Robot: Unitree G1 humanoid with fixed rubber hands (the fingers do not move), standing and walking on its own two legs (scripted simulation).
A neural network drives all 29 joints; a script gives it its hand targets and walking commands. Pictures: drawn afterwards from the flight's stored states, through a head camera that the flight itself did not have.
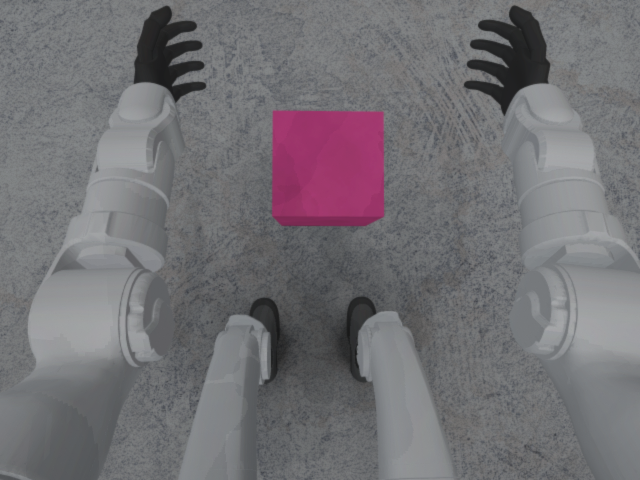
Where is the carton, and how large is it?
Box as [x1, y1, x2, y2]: [272, 111, 383, 225]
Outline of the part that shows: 273,111 272,216 282,225 365,225 383,216 383,112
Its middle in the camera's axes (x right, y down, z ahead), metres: +0.01 -0.14 +0.85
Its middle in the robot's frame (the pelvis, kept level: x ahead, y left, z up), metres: +0.52 -0.03 -0.52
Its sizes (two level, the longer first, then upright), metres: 0.210 0.200 0.250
